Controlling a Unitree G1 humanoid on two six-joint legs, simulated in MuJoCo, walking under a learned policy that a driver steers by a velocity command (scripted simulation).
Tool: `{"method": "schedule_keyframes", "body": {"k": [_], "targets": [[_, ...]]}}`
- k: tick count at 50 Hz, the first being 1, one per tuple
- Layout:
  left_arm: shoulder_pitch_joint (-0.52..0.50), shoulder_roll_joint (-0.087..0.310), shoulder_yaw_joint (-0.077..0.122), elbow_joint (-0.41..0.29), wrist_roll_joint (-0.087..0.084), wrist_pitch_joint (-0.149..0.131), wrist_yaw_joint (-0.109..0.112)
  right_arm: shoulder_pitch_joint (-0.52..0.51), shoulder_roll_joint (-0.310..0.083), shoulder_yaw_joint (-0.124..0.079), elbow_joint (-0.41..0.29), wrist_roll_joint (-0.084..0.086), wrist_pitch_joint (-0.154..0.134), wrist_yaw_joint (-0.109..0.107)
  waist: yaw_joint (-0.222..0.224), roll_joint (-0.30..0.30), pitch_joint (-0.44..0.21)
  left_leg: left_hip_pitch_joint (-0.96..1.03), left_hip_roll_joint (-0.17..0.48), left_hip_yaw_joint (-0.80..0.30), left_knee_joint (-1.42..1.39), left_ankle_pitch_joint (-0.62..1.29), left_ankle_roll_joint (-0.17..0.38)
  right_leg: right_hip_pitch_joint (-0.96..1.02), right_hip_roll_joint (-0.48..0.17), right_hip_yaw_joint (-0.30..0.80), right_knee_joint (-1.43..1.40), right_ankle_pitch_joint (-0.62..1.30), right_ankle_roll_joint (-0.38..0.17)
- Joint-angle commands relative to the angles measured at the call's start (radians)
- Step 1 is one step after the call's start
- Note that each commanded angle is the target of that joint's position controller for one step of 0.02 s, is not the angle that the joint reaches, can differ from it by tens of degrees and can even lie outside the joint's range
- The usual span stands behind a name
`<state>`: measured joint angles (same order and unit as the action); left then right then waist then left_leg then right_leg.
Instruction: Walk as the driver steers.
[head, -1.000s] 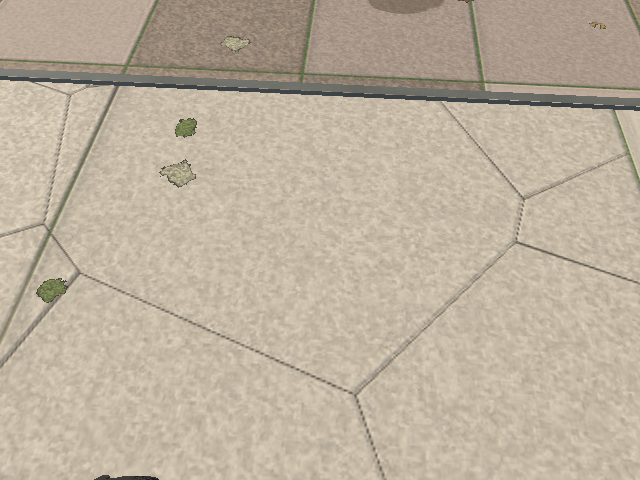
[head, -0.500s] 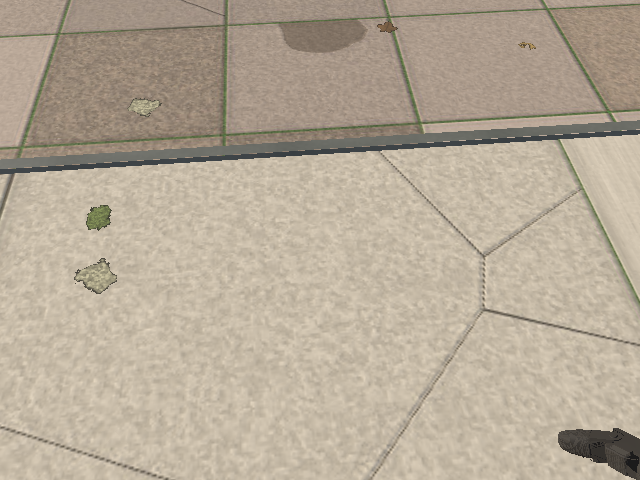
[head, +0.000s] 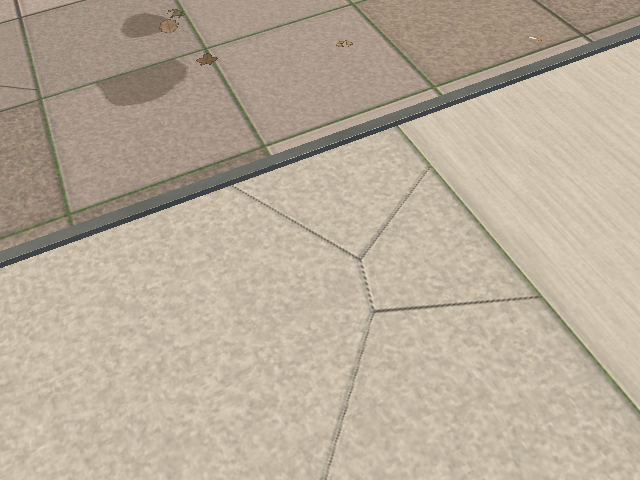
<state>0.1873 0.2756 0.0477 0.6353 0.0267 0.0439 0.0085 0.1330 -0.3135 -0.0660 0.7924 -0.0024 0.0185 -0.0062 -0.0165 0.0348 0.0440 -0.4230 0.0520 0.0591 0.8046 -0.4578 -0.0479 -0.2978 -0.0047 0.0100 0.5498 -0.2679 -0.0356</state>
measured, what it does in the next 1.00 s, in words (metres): steps on the spot: left foot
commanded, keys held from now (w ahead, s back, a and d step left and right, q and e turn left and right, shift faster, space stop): no key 1.00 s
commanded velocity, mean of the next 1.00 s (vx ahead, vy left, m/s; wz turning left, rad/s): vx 0.01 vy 0.00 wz -0.05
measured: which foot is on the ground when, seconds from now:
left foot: up 0.00-0.22, down 0.24-1.00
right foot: down 0.00-1.00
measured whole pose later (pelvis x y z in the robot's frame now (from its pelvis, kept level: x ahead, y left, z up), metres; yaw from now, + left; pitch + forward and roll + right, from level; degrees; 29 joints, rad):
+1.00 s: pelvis +0.01 +0.01 +0.00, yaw -1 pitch -2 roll +0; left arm 0.17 0.22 0.04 1.05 0.00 0.01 0.04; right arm 0.20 -0.23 -0.02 1.06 -0.01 0.00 -0.04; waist 0.00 0.00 0.04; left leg -0.17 0.02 0.00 0.46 -0.27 -0.02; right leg -0.20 0.01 0.01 0.47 -0.24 -0.01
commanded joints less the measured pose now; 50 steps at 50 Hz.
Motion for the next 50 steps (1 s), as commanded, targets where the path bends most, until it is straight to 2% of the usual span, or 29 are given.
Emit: {"method": "schedule_keyframes", "body": {"k": [1,2,4,6,9,10,11,12,13,14,15,16,18,22,29,39,50], "targets": [[-0.046,0.144,0.035,-0.052,-0.006,-0.046,0.004,-0.008,-0.098,-0.032,-0.038,-0.001,0.001,-0.015,0.012,-0.185,-0.098,-0.112,0.011,-0.087,0.204,-0.015,-0.018,0.124,-0.240,0.235,-0.231,0.335,-0.181],[-0.066,0.126,0.026,-0.046,-0.009,-0.050,0.007,0.009,-0.093,-0.033,-0.027,-0.005,0.005,-0.017,-0.002,-0.183,-0.100,-0.077,0.009,-0.088,0.217,0.024,-0.029,0.110,-0.222,0.203,-0.220,0.418,-0.176],[-0.080,0.096,0.016,-0.033,-0.007,-0.051,0.008,0.023,-0.064,-0.023,-0.017,0.002,0.002,-0.014,-0.013,-0.169,-0.118,-0.022,0.008,-0.082,0.136,0.069,-0.041,0.123,-0.191,0.157,-0.200,0.482,-0.170],[-0.068,0.100,0.018,-0.016,-0.010,-0.047,0.007,-0.009,-0.038,-0.007,-0.019,0.005,-0.001,-0.012,0.014,-0.171,-0.121,0.027,0.007,-0.071,-0.007,0.071,-0.042,0.151,-0.184,0.155,-0.179,0.484,-0.172],[-0.052,0.109,0.020,0.016,-0.013,-0.037,0.004,-0.011,-0.049,-0.002,-0.016,0.010,-0.001,-0.008,0.030,-0.173,-0.126,0.102,-0.001,-0.063,-0.169,0.085,-0.034,0.169,-0.209,0.209,-0.166,0.461,-0.193],[-0.067,0.100,0.016,0.025,-0.018,-0.036,0.003,0.011,-0.045,-0.001,-0.004,0.009,-0.002,-0.007,0.012,-0.165,-0.121,0.152,-0.006,-0.056,-0.272,0.159,-0.025,0.155,-0.197,0.209,-0.156,0.430,-0.179],[-0.064,0.091,0.012,0.040,-0.026,-0.037,0.002,0.035,-0.042,0.004,0.009,0.001,-0.006,-0.004,-0.009,-0.145,-0.112,0.226,-0.007,-0.056,-0.414,0.316,-0.009,0.126,-0.177,0.201,-0.153,0.372,-0.146],[-0.035,0.079,0.008,0.054,-0.023,-0.044,0.000,0.045,-0.071,0.002,0.015,-0.015,-0.009,-0.005,-0.001,-0.108,-0.121,0.307,0.027,-0.104,-0.439,0.453,0.011,0.092,-0.147,0.195,-0.153,0.280,-0.099],[-0.004,0.076,0.007,0.058,-0.007,-0.054,-0.007,0.049,-0.138,-0.010,0.017,-0.018,-0.009,-0.010,0.044,-0.004,-0.123,0.348,0.082,-0.144,-0.391,0.594,0.044,0.053,-0.088,0.147,-0.129,0.180,-0.059],[0.001,0.074,0.010,0.067,-0.005,-0.057,-0.008,0.024,-0.139,-0.016,0.037,-0.004,-0.009,-0.006,0.060,0.079,-0.111,0.266,0.069,-0.125,-0.369,0.439,0.083,0.086,-0.033,0.085,-0.148,0.110,-0.023],[-0.053,0.098,0.013,0.076,-0.003,-0.055,-0.005,0.010,-0.087,-0.005,0.031,-0.003,-0.013,0.000,0.020,0.043,-0.083,0.214,0.050,-0.123,-0.393,0.342,0.082,0.114,-0.022,0.073,-0.125,0.092,-0.004],[-0.079,0.091,0.016,0.075,-0.008,-0.050,0.000,0.007,-0.068,0.001,0.042,-0.010,-0.019,-0.001,0.017,0.037,-0.078,0.194,0.047,-0.123,-0.409,0.305,0.069,0.123,-0.024,0.068,-0.116,0.099,-0.005],[-0.078,0.077,0.015,0.089,-0.010,-0.035,0.009,0.001,-0.059,0.007,0.057,-0.010,-0.030,-0.004,0.016,0.034,-0.056,0.190,0.035,-0.113,-0.415,0.311,0.048,0.118,-0.027,0.072,-0.119,0.136,-0.010],[-0.062,0.066,0.019,0.132,-0.013,-0.033,0.014,0.019,-0.056,0.013,0.092,-0.008,-0.035,-0.014,0.010,-0.001,-0.046,0.197,0.024,-0.103,-0.412,0.289,0.044,0.118,-0.027,0.071,-0.131,0.140,-0.008],[-0.041,0.068,0.023,0.217,-0.017,-0.040,0.021,0.025,-0.051,0.020,0.142,-0.006,-0.032,-0.024,0.007,-0.036,-0.034,0.209,0.011,-0.096,-0.416,0.280,0.050,0.119,-0.025,0.061,-0.142,0.150,0.007],[-0.020,0.070,0.017,0.319,-0.022,-0.043,0.029,0.044,-0.036,0.027,0.201,-0.005,-0.028,-0.028,0.010,-0.034,-0.027,0.212,-0.007,-0.083,-0.422,0.289,0.050,0.125,-0.024,0.050,-0.148,0.157,0.009],[-0.008,0.057,0.006,0.394,-0.025,-0.043,0.031,0.084,-0.025,0.034,0.245,-0.004,-0.027,-0.034,0.013,-0.033,-0.018,0.210,-0.018,-0.075,-0.424,0.295,0.049,0.121,-0.020,0.040,-0.154,0.155,0.008]]}}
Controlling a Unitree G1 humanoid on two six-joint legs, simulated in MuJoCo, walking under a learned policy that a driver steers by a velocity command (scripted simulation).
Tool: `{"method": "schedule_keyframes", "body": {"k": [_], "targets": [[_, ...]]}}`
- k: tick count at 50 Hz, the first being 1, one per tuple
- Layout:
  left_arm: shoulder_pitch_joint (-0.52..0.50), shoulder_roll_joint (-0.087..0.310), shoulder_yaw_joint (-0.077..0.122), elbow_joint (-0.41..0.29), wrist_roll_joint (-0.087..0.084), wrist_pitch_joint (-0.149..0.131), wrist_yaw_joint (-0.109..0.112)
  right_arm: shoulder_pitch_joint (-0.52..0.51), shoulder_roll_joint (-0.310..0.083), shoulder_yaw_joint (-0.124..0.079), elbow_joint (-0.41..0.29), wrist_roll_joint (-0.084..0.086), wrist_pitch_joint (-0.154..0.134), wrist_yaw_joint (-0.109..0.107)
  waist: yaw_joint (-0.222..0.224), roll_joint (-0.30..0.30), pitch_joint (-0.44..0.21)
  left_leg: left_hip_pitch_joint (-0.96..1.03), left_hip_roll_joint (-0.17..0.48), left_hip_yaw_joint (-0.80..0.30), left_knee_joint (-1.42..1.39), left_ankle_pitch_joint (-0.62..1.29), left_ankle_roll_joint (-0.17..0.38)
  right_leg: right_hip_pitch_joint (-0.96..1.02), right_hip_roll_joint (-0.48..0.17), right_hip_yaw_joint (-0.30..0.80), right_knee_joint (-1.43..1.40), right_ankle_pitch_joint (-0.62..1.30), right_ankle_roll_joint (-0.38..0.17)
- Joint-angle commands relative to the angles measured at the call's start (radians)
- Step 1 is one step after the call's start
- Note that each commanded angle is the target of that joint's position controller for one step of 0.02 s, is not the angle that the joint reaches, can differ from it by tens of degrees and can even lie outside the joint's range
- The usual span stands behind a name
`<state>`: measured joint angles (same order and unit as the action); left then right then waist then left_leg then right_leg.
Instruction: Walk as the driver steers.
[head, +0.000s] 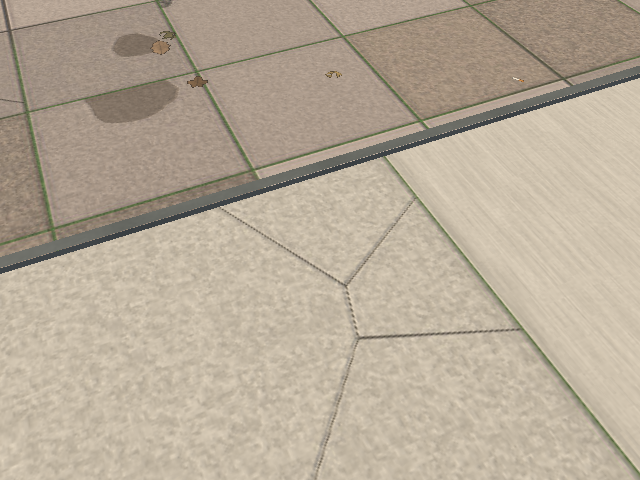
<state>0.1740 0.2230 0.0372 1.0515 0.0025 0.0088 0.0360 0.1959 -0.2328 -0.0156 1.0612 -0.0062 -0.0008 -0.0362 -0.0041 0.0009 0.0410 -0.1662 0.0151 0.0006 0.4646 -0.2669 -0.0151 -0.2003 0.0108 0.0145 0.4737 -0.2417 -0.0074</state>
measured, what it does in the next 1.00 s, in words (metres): stands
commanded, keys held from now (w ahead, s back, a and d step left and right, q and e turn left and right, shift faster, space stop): no key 0.82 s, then w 0.18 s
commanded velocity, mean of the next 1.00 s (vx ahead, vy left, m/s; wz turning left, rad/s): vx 0.03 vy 0.00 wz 0.00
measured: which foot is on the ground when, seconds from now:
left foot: down 0.00-1.00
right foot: down 0.00-1.00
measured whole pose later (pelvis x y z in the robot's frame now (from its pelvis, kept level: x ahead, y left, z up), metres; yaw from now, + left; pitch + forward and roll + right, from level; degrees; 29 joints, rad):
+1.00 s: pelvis +0.02 +0.01 -0.01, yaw +1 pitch +0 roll +0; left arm 0.30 0.19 0.03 1.12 -0.02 -0.03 0.04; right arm 0.36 -0.19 -0.02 1.09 0.02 -0.04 -0.04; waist 0.00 0.01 -0.02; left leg -0.23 0.01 -0.02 0.60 -0.46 0.04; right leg -0.25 0.01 0.01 0.58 -0.40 -0.04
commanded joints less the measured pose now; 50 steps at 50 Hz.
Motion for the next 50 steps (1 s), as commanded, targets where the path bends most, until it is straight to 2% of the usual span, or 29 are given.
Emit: {"method": "schedule_keyframes", "body": {"k": [1,18,41,42,43,45,47,49,50], "targets": [[0.006,0.108,0.016,-0.017,-0.001,-0.008,0.003,0.025,-0.105,-0.016,-0.020,0.000,-0.007,-0.005,0.001,0.001,-0.014,-0.048,0.019,-0.016,-0.084,0.104,0.016,0.023,-0.036,0.035,-0.079,0.129,-0.020],[0.036,0.088,0.003,0.037,-0.003,-0.007,0.005,0.093,-0.078,-0.007,0.012,0.002,-0.008,-0.009,0.004,-0.001,-0.003,-0.057,0.011,-0.011,-0.081,0.105,0.018,0.012,-0.031,0.025,-0.080,0.125,-0.020],[0.093,0.063,-0.007,0.055,-0.005,-0.008,0.009,0.159,-0.047,-0.006,0.024,0.005,-0.009,-0.012,0.005,0.001,0.011,-0.067,0.006,-0.012,-0.076,0.105,0.022,-0.003,-0.028,0.016,-0.074,0.117,-0.018],[0.113,0.052,-0.010,0.065,-0.004,-0.007,0.009,0.180,-0.035,-0.003,0.036,0.005,-0.008,-0.012,0.005,0.001,-0.014,-0.057,-0.005,0.000,-0.078,0.010,0.024,0.007,-0.018,0.006,-0.078,0.015,-0.019],[0.119,0.061,-0.006,0.068,-0.010,-0.005,0.011,0.186,-0.040,-0.007,0.038,0.011,-0.006,-0.015,0.006,-0.003,0.001,-0.076,-0.022,0.014,-0.061,-0.138,0.035,-0.012,-0.002,-0.004,-0.069,-0.154,-0.029],[0.120,0.084,0.004,0.056,-0.019,-0.010,0.014,0.170,-0.060,-0.016,0.019,0.018,-0.009,-0.020,0.008,-0.008,0.078,-0.163,-0.020,-0.004,-0.039,-0.408,0.070,-0.104,-0.013,0.023,-0.067,-0.455,-0.065],[0.135,0.081,0.007,0.045,-0.025,-0.034,0.008,0.170,-0.045,-0.015,0.003,0.023,-0.033,-0.014,0.012,-0.023,0.122,-0.219,0.006,-0.040,-0.016,-0.426,0.095,-0.129,-0.058,0.089,-0.079,-0.499,-0.099],[0.191,0.092,0.014,0.050,-0.031,-0.059,-0.002,0.155,-0.029,-0.014,-0.014,0.026,-0.060,-0.001,0.032,-0.050,0.107,-0.271,0.005,-0.035,0.054,-0.358,0.099,-0.071,-0.116,0.182,-0.103,-0.502,-0.139],[0.225,0.109,0.020,0.055,-0.034,-0.067,-0.007,0.139,-0.014,-0.013,-0.027,0.027,-0.072,0.006,0.042,-0.085,0.096,-0.305,-0.010,-0.010,0.113,-0.308,0.094,-0.030,-0.162,0.261,-0.143,-0.529,-0.169]]}}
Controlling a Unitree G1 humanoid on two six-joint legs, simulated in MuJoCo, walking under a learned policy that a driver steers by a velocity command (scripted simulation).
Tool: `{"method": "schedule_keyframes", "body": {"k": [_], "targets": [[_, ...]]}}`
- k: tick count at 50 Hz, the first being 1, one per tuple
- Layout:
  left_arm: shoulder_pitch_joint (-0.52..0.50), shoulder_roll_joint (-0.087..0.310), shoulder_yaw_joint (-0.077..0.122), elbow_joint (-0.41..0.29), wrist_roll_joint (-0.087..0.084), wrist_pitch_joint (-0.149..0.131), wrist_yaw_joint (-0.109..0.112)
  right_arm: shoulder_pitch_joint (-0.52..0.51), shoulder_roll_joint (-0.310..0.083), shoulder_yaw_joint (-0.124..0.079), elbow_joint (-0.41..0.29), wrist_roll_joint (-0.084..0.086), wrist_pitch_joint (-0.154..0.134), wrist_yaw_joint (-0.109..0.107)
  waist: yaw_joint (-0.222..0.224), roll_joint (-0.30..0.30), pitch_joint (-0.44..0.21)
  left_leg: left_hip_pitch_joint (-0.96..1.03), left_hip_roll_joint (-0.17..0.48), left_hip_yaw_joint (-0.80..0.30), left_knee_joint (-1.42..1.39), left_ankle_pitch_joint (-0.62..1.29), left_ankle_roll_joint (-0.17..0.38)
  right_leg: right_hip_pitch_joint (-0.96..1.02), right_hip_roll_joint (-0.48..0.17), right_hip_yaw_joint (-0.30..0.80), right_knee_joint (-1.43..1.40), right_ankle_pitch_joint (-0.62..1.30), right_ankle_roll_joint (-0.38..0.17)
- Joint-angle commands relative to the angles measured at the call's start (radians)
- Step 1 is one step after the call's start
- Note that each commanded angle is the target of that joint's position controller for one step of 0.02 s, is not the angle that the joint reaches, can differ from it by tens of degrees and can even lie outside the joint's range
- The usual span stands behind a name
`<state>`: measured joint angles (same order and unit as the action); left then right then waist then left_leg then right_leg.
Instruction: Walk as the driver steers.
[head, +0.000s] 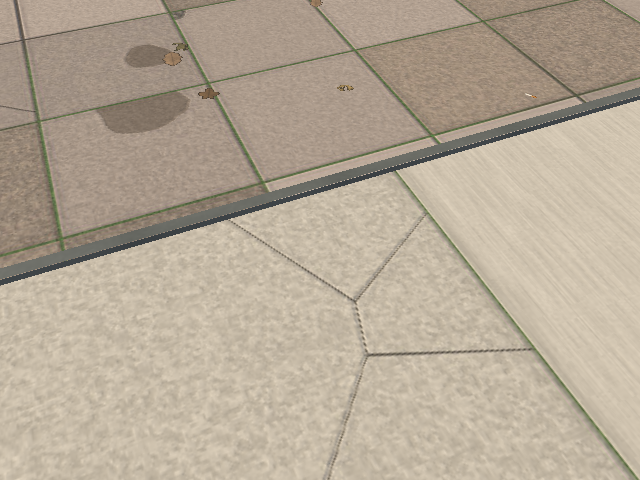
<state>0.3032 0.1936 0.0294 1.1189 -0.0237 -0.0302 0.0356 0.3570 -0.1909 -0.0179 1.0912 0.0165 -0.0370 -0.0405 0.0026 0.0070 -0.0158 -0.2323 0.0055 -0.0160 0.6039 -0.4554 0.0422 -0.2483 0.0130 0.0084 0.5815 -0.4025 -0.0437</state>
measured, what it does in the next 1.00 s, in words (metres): walks ahead: right foot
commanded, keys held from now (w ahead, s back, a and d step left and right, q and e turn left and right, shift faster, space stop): w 1.00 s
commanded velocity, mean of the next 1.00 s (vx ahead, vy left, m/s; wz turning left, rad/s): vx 0.44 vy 0.00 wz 0.00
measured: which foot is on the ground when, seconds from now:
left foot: down 0.00-0.54, up 0.56-1.00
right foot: down 0.00-0.12, up 0.14-0.50, down 0.52-1.00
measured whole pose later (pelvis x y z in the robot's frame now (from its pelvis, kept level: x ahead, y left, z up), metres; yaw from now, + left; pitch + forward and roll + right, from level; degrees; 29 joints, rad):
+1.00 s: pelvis +0.50 +0.02 +0.00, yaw +1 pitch +2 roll -3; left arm 0.38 0.25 0.05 1.03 -0.02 -0.08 0.00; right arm 0.05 -0.23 -0.05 0.85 0.02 -0.09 0.02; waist 0.08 0.03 0.00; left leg -0.60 0.09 -0.01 0.55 0.02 0.02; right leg 0.04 0.05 -0.05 0.23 -0.31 -0.02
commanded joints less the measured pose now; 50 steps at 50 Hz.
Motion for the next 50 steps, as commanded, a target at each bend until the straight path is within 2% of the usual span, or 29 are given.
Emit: {"method": "schedule_keyframes", "body": {"k": [1,3,5,6,7,8,9,11,12,14,17,18,21,23,24,25,26,27,28,29,30,31,33,35,36,39,43,47,50], "targets": [[0.118,0.160,0.035,-0.010,-0.009,-0.034,-0.010,-0.032,-0.035,-0.007,-0.069,0.007,-0.047,0.018,0.035,-0.145,0.142,-0.252,-0.018,0.043,0.046,-0.048,0.034,0.043,-0.228,0.370,-0.309,-0.396,-0.168],[0.092,0.173,0.039,-0.031,-0.007,-0.040,-0.013,-0.035,-0.034,-0.008,-0.080,0.011,-0.063,0.027,0.009,-0.163,0.151,-0.184,-0.014,0.046,0.079,0.008,0.061,-0.023,-0.289,0.469,-0.366,-0.372,-0.201],[-0.054,0.172,0.036,-0.089,-0.014,-0.041,-0.017,0.109,-0.030,-0.012,-0.033,0.014,-0.071,0.030,-0.090,-0.139,0.165,0.064,-0.007,0.026,-0.113,0.035,0.093,-0.200,-0.214,0.331,-0.280,-0.246,-0.144],[-0.159,0.133,0.026,-0.134,-0.019,-0.048,-0.019,0.249,-0.091,-0.032,0.013,0.012,-0.075,0.027,-0.154,-0.018,0.159,0.233,0.069,-0.117,-0.218,0.033,0.118,-0.351,-0.112,0.159,-0.085,-0.082,-0.073],[-0.193,0.070,0.012,-0.179,-0.012,-0.074,-0.023,0.394,-0.230,-0.073,0.053,0.017,-0.079,0.033,-0.179,0.288,0.113,0.433,0.262,-0.466,-0.362,0.100,0.202,-0.541,0.036,-0.059,0.298,0.032,0.007],[-0.184,0.100,0.018,-0.181,-0.004,-0.095,-0.025,0.393,-0.204,-0.061,0.040,-0.003,-0.084,0.040,-0.155,0.258,0.101,0.484,0.370,-0.640,-0.377,0.241,0.246,-0.673,0.023,0.007,0.507,-0.117,0.005],[-0.155,0.109,0.021,-0.169,-0.011,-0.106,-0.037,0.329,-0.144,-0.045,0.018,-0.016,-0.087,0.040,-0.106,0.141,0.118,0.488,0.362,-0.560,-0.346,0.345,0.230,-0.726,-0.026,0.052,0.636,-0.082,-0.017],[-0.161,0.105,0.023,-0.175,-0.018,-0.113,-0.049,0.248,-0.121,-0.031,-0.011,-0.012,-0.079,0.049,-0.065,0.055,0.124,0.486,0.316,-0.387,-0.361,0.493,0.191,-0.793,-0.079,0.031,0.678,0.045,-0.038],[-0.187,0.109,0.029,-0.186,-0.011,-0.111,-0.051,0.235,-0.092,-0.019,-0.013,-0.012,-0.069,0.048,-0.057,0.049,0.126,0.464,0.288,-0.303,-0.379,0.571,0.163,-0.780,-0.105,0.018,0.645,0.086,-0.039],[-0.212,0.073,0.023,-0.205,-0.008,-0.101,-0.063,0.237,-0.060,-0.006,-0.019,-0.018,-0.050,0.040,-0.048,0.072,0.123,0.387,0.229,-0.192,-0.419,0.616,0.134,-0.707,-0.110,-0.025,0.557,0.153,-0.022],[-0.359,0.023,-0.004,-0.270,0.002,-0.087,-0.072,0.174,-0.108,-0.007,-0.064,-0.024,-0.047,0.017,-0.053,0.065,0.169,0.129,0.146,-0.065,-0.500,0.562,0.120,-0.463,-0.062,-0.087,0.216,0.357,0.013],[-0.403,0.023,-0.008,-0.290,0.001,-0.084,-0.073,0.192,-0.138,-0.014,-0.064,-0.021,-0.051,0.011,-0.062,0.080,0.171,0.088,0.152,-0.061,-0.536,0.549,0.126,-0.383,-0.041,-0.104,0.136,0.400,0.018],[-0.453,0.080,0.000,-0.333,-0.010,-0.077,-0.076,0.219,-0.170,-0.031,-0.048,0.001,-0.062,0.009,-0.044,0.107,0.184,0.173,0.201,-0.057,-0.542,0.604,0.119,-0.329,-0.028,-0.081,0.003,0.436,-0.012],[-0.420,0.128,0.019,-0.342,-0.008,-0.081,-0.078,0.208,-0.180,-0.040,-0.048,-0.002,-0.058,0.011,-0.003,0.118,0.126,0.286,0.225,-0.042,-0.437,0.889,0.092,-0.258,0.001,-0.081,-0.044,0.418,-0.045],[-0.351,0.155,0.034,-0.327,-0.009,-0.081,-0.075,0.199,-0.191,-0.046,-0.050,-0.009,-0.050,0.011,0.037,0.144,0.060,0.329,0.230,-0.030,-0.336,1.079,0.078,-0.167,0.028,-0.094,-0.033,0.388,-0.063],[-0.197,0.192,0.057,-0.281,-0.013,-0.078,-0.070,0.181,-0.189,-0.047,-0.057,-0.018,-0.037,0.013,0.112,0.159,-0.035,0.325,0.210,-0.004,-0.157,1.220,0.058,0.005,0.055,-0.107,-0.025,0.366,-0.089],[-0.032,0.230,0.076,-0.234,-0.015,-0.070,-0.061,0.156,-0.185,-0.043,-0.075,-0.023,-0.033,0.017,0.187,0.154,-0.125,0.182,0.179,0.005,0.065,1.149,0.031,0.258,0.002,-0.052,-0.020,0.373,-0.123],[0.125,0.320,0.098,-0.206,0.015,-0.063,-0.053,0.237,-0.082,-0.016,-0.097,-0.035,-0.043,0.031,0.163,-0.053,-0.299,-0.186,0.052,0.024,0.461,0.697,-0.014,0.658,-0.268,0.337,-0.017,0.241,-0.253],[0.151,0.283,0.083,-0.188,0.018,-0.059,-0.058,0.283,-0.004,0.008,-0.075,-0.011,-0.070,0.043,0.135,-0.243,-0.448,-0.358,-0.085,-0.086,0.759,-0.072,-0.031,0.749,-0.434,0.779,-0.243,0.073,-0.352],[0.055,0.219,0.062,-0.192,0.009,-0.064,-0.064,0.180,-0.103,-0.021,-0.109,0.021,-0.094,0.047,0.125,-0.185,-0.279,-0.460,-0.019,-0.145,0.849,-0.052,0.001,0.602,-0.377,0.719,-0.308,0.001,-0.293],[-0.050,0.176,0.049,-0.213,0.007,-0.069,-0.063,0.068,-0.145,-0.030,-0.150,0.040,-0.104,0.044,0.092,-0.121,-0.123,-0.482,0.036,-0.100,0.829,0.031,0.019,0.407,-0.346,0.540,-0.331,0.057,-0.251],[-0.129,0.150,0.039,-0.223,0.017,-0.080,-0.071,0.016,-0.145,-0.035,-0.162,0.032,-0.104,0.035,0.049,-0.021,-0.040,-0.434,0.086,-0.079,0.764,0.112,0.023,0.222,-0.311,0.418,-0.369,0.171,-0.228],[-0.182,0.111,0.027,-0.215,0.033,-0.091,-0.079,0.056,-0.113,-0.047,-0.154,0.010,-0.073,0.023,-0.028,-0.049,-0.006,-0.303,0.140,-0.082,0.667,0.171,0.025,0.032,-0.241,0.266,-0.422,0.240,-0.199],[-0.153,0.118,0.026,-0.191,0.026,-0.094,-0.076,0.066,-0.084,-0.047,-0.157,0.008,-0.050,0.017,-0.048,-0.070,0.032,-0.289,0.153,-0.062,0.597,0.173,0.013,-0.051,-0.220,0.198,-0.470,0.249,-0.210],[-0.135,0.136,0.029,-0.181,0.026,-0.096,-0.069,0.031,-0.094,-0.051,-0.174,0.003,-0.046,0.014,-0.048,-0.070,0.054,-0.319,0.161,-0.056,0.553,0.207,0.001,-0.067,-0.217,0.177,-0.491,0.254,-0.217],[-0.068,0.180,0.038,-0.165,0.027,-0.093,-0.045,-0.115,-0.117,-0.058,-0.227,-0.013,-0.048,0.014,-0.018,-0.046,0.082,-0.442,0.175,-0.047,0.374,0.376,-0.032,-0.015,-0.219,0.149,-0.510,0.292,-0.219],[0.012,0.200,0.041,-0.153,0.013,-0.081,-0.030,-0.277,-0.093,-0.046,-0.268,-0.007,-0.060,0.032,0.035,-0.042,0.084,-0.404,0.125,0.003,0.092,0.557,-0.041,0.047,-0.184,0.068,-0.495,0.347,-0.171],[0.098,0.212,0.046,-0.122,0.002,-0.064,-0.028,-0.392,-0.097,-0.038,-0.308,0.005,-0.065,0.056,0.075,-0.046,0.103,-0.414,0.097,0.011,-0.033,0.524,-0.034,0.182,-0.229,0.070,-0.438,0.339,-0.162],[0.104,0.226,0.055,-0.114,0.001,-0.047,-0.025,-0.388,-0.129,-0.044,-0.328,0.007,-0.074,0.072,0.048,-0.065,0.089,-0.375,0.078,0.014,-0.089,0.409,0.004,0.279,-0.277,0.091,-0.362,0.412,-0.139]]}}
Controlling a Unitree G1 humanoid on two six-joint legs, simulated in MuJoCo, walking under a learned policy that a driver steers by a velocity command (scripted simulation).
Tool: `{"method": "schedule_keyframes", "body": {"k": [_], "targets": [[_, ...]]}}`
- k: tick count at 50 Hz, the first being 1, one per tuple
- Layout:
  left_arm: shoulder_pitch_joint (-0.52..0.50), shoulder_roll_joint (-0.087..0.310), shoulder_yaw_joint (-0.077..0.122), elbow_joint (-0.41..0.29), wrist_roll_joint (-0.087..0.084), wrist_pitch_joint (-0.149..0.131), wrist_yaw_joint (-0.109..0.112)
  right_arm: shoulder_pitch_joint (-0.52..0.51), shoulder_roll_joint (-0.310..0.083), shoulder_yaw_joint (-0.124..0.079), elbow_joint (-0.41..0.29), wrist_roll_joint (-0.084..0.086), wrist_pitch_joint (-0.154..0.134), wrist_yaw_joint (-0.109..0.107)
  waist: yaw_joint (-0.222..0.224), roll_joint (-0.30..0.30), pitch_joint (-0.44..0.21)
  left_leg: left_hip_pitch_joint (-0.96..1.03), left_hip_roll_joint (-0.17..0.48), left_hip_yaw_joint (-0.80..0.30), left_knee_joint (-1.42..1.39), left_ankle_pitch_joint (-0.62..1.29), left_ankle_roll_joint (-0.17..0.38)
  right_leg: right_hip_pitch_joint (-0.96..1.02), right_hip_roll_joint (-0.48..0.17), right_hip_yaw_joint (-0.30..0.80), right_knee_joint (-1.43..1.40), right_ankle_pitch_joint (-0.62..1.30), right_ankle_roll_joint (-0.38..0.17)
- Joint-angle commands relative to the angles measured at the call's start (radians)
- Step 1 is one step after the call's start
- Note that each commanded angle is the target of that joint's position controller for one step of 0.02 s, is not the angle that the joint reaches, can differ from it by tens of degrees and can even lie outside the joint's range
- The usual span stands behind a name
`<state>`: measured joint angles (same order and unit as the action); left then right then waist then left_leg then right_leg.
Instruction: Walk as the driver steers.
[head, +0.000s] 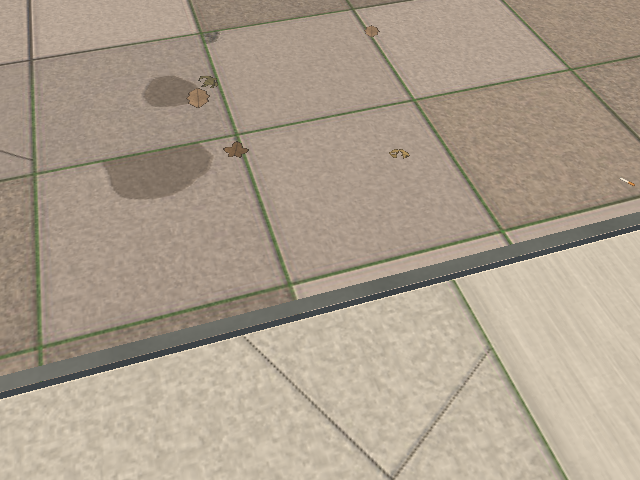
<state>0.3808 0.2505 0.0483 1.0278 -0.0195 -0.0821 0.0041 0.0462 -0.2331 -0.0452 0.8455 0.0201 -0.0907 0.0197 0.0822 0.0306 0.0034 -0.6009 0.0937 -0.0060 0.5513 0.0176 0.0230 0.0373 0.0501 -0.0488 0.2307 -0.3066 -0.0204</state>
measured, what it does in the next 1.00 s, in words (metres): walks ahead: left foot, then right foot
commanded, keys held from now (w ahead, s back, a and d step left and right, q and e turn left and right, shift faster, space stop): w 0.52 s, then w+q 0.48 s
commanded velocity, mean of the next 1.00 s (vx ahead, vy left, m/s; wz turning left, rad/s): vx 0.50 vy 0.00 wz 0.17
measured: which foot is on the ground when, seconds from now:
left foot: up 0.00-0.04, down 0.06-0.62, up 0.64-1.00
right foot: down 0.00-0.08, up 0.10-0.58, down 0.60-1.00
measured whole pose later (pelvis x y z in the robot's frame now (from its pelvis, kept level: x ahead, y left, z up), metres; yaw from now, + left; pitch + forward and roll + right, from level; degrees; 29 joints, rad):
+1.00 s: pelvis +0.56 -0.01 +0.01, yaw +11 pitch +1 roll -2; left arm 0.31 0.24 0.07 0.99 0.01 -0.10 0.02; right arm 0.14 -0.25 -0.09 0.86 0.02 -0.04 0.01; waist 0.06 0.03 0.01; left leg -0.70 0.13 -0.04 0.79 0.02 0.04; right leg 0.03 0.03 -0.24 0.22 -0.26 -0.03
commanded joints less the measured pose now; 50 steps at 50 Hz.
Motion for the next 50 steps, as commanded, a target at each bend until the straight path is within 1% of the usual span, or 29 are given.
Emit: {"method": "schedule_keyframes", "body": {"k": [1,2,3,4,5,6,7,8,9,11,14,16,20,25,27,28,29,30,31,32,33,34,35,36,38,39,42,46,50], "targets": [[0.008,0.177,0.038,-0.028,-0.003,0.011,0.007,-0.028,-0.107,-0.026,-0.073,0.004,-0.024,0.013,-0.066,-0.104,0.042,0.074,-0.034,0.023,-0.051,-0.097,0.040,0.002,-0.312,0.140,0.048,0.438,-0.149],[-0.014,0.169,0.035,-0.034,0.000,0.017,0.006,0.090,-0.141,-0.046,-0.040,0.002,-0.026,0.012,-0.133,-0.101,-0.028,0.234,-0.068,0.053,-0.072,-0.104,0.064,-0.012,-0.271,0.101,0.193,0.608,-0.126],[-0.015,0.133,0.020,-0.049,0.012,0.019,0.006,0.281,-0.206,-0.073,0.013,-0.003,-0.027,0.004,-0.205,-0.068,-0.161,0.514,-0.024,0.003,-0.040,-0.084,0.109,-0.131,-0.213,0.052,0.436,0.602,-0.092],[0.090,0.026,-0.013,-0.068,0.017,0.003,-0.001,0.427,-0.315,-0.100,0.045,-0.023,-0.022,0.001,-0.193,0.150,-0.330,0.937,0.238,-0.418,-0.070,-0.205,0.258,-0.536,-0.064,-0.019,0.850,0.269,-0.016],[0.084,0.027,-0.017,-0.057,0.008,-0.024,-0.006,0.453,-0.260,-0.084,0.052,-0.016,-0.018,0.005,-0.198,0.237,-0.404,1.016,0.314,-0.734,-0.239,-0.303,0.306,-0.710,0.005,0.113,1.032,-0.247,-0.010],[0.000,0.127,0.009,-0.080,-0.020,-0.042,-0.011,0.377,-0.197,-0.061,0.041,-0.011,-0.021,0.005,-0.189,0.172,-0.275,0.917,0.284,-0.622,-0.251,-0.336,0.253,-0.807,-0.061,0.163,1.115,-0.212,-0.034],[-0.074,0.139,0.011,-0.102,-0.029,-0.049,-0.009,0.283,-0.162,-0.049,0.015,-0.013,-0.020,0.003,-0.166,0.106,-0.171,0.772,0.249,-0.475,-0.264,-0.267,0.222,-0.812,-0.117,0.133,1.098,-0.124,-0.048],[-0.112,0.130,0.015,-0.107,-0.016,-0.047,-0.003,0.212,-0.133,-0.039,0.006,-0.020,-0.020,0.006,-0.136,0.039,-0.096,0.625,0.209,-0.368,-0.302,-0.180,0.207,-0.774,-0.156,0.115,1.030,-0.046,-0.047],[-0.105,0.120,0.022,-0.104,-0.005,-0.034,0.002,0.175,-0.106,-0.031,0.003,-0.028,-0.024,0.009,-0.100,0.048,-0.063,0.529,0.173,-0.292,-0.335,-0.127,0.191,-0.710,-0.190,0.122,0.965,0.006,-0.046],[-0.070,0.073,0.019,-0.091,0.000,-0.006,0.003,0.177,-0.096,-0.029,0.018,-0.028,-0.028,0.013,-0.069,0.054,-0.038,0.444,0.139,-0.216,-0.388,-0.071,0.196,-0.640,-0.200,0.112,0.908,0.050,-0.035],[-0.137,0.070,0.024,-0.117,0.009,0.008,0.007,0.231,-0.135,-0.040,0.047,-0.026,-0.031,-0.001,-0.068,0.024,0.006,0.447,0.135,-0.151,-0.424,0.035,0.213,-0.719,-0.206,0.105,0.784,0.157,-0.009],[-0.211,0.065,0.025,-0.142,0.015,0.005,0.004,0.261,-0.138,-0.040,0.061,-0.023,-0.024,-0.013,-0.083,0.021,0.021,0.471,0.124,-0.113,-0.433,0.057,0.202,-0.758,-0.202,0.099,0.664,0.261,0.005],[-0.355,0.041,0.014,-0.180,0.009,-0.004,-0.010,0.317,-0.150,-0.040,0.084,-0.013,-0.017,-0.026,-0.125,0.029,0.054,0.479,0.091,-0.043,-0.453,0.010,0.172,-0.702,-0.160,0.054,0.429,0.423,0.007],[-0.471,0.051,0.008,-0.229,-0.001,-0.015,-0.035,0.390,-0.159,-0.048,0.131,-0.004,0.003,-0.032,-0.151,0.030,0.095,0.641,0.156,-0.049,-0.396,0.031,0.166,-0.738,-0.140,0.057,0.309,0.362,-0.022],[-0.465,0.071,0.014,-0.238,-0.001,-0.022,-0.044,0.386,-0.167,-0.054,0.137,0.000,0.013,-0.036,-0.130,0.037,0.083,0.685,0.178,-0.065,-0.342,0.113,0.152,-0.692,-0.126,0.055,0.279,0.287,-0.044],[-0.426,0.090,0.023,-0.232,-0.001,-0.026,-0.044,0.372,-0.175,-0.056,0.135,0.000,0.018,-0.037,-0.101,0.050,0.058,0.688,0.177,-0.072,-0.295,0.222,0.143,-0.614,-0.103,0.041,0.269,0.249,-0.055],[-0.335,0.117,0.039,-0.210,0.001,-0.030,-0.041,0.346,-0.180,-0.057,0.128,0.001,0.023,-0.037,-0.046,0.062,0.004,0.670,0.153,-0.061,-0.194,0.379,0.129,-0.472,-0.068,0.013,0.251,0.236,-0.071],[-0.157,0.168,0.066,-0.157,0.003,-0.032,-0.033,0.329,-0.158,-0.047,0.117,-0.004,0.026,-0.036,0.032,0.047,-0.104,0.581,0.094,-0.030,0.001,0.412,0.100,-0.215,-0.066,0.015,0.261,0.261,-0.098],[0.031,0.252,0.087,-0.124,0.019,-0.031,-0.021,0.339,-0.119,-0.028,0.088,-0.023,0.025,-0.035,0.082,-0.076,-0.271,0.351,0.014,0.017,0.330,0.094,0.061,0.114,-0.273,0.241,0.288,0.256,-0.160],[0.067,0.287,0.091,-0.104,0.021,-0.026,-0.027,0.480,0.021,0.007,0.095,-0.008,0.006,-0.026,0.005,-0.343,-0.403,-0.013,-0.152,-0.025,0.647,-0.584,0.010,0.400,-0.484,0.695,0.153,0.059,-0.297],[0.042,0.183,0.063,-0.116,0.016,-0.028,-0.026,0.405,-0.105,-0.023,0.104,0.019,-0.010,-0.026,0.042,-0.225,-0.342,-0.101,-0.103,-0.149,0.759,-0.599,0.023,0.333,-0.450,0.704,0.090,-0.039,-0.251],[-0.044,0.140,0.050,-0.129,0.013,-0.031,-0.021,0.317,-0.150,-0.037,0.073,0.035,-0.017,-0.027,0.027,-0.186,-0.200,-0.156,-0.056,-0.126,0.770,-0.506,0.036,0.198,-0.427,0.544,0.070,-0.006,-0.202],[-0.125,0.115,0.041,-0.142,0.017,-0.034,-0.021,0.275,-0.142,-0.039,0.065,0.031,-0.016,-0.035,-0.008,-0.106,-0.125,-0.115,-0.004,-0.104,0.734,-0.411,0.035,0.048,-0.396,0.432,0.036,0.075,-0.179],[-0.174,0.086,0.035,-0.143,0.022,-0.038,-0.023,0.259,-0.129,-0.047,0.064,0.018,-0.007,-0.041,-0.036,-0.094,-0.069,-0.072,0.025,-0.102,0.685,-0.352,0.034,-0.066,-0.364,0.339,-0.003,0.129,-0.165],[-0.200,0.060,0.030,-0.129,0.035,-0.043,-0.023,0.302,-0.081,-0.049,0.072,0.019,0.021,-0.037,-0.081,-0.130,-0.039,0.017,0.058,-0.107,0.641,-0.297,0.037,-0.173,-0.324,0.217,-0.062,0.177,-0.152],[-0.197,0.066,0.033,-0.121,0.034,-0.045,-0.020,0.304,-0.064,-0.049,0.069,0.021,0.033,-0.037,-0.090,-0.124,-0.020,0.013,0.063,-0.102,0.626,-0.285,0.036,-0.197,-0.320,0.169,-0.081,0.209,-0.156],[-0.177,0.103,0.045,-0.106,0.037,-0.047,-0.003,0.235,-0.064,-0.054,0.032,0.011,0.052,-0.037,-0.093,-0.088,0.027,-0.078,0.067,-0.113,0.548,-0.174,0.020,-0.199,-0.320,0.069,-0.112,0.295,-0.162],[-0.155,0.124,0.050,-0.101,0.037,-0.037,0.014,0.136,-0.055,-0.050,-0.007,0.003,0.045,-0.016,-0.074,-0.076,0.052,-0.105,0.051,-0.075,0.333,0.006,0.008,-0.157,-0.296,-0.054,-0.120,0.359,-0.140],[-0.083,0.148,0.057,-0.087,0.024,-0.019,0.024,-0.011,-0.035,-0.032,-0.070,-0.001,0.042,0.010,-0.019,-0.052,0.097,-0.125,0.034,0.007,0.175,0.037,0.021,-0.058,-0.320,-0.124,-0.105,0.394,-0.132]]}}
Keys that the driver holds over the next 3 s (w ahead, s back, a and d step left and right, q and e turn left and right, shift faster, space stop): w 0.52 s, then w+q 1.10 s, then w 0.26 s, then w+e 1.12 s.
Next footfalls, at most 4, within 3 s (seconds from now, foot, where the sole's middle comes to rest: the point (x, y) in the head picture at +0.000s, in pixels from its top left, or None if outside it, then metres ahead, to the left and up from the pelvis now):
0.06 left None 0.22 0.13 -0.77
0.60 right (406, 461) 0.53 -0.11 -0.77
1.16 left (283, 341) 0.79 0.18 -0.77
1.66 right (315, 229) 1.14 0.13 -0.77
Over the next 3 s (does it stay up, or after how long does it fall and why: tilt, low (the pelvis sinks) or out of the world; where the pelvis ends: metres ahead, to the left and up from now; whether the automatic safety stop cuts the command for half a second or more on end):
stays up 1.53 0.44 0.01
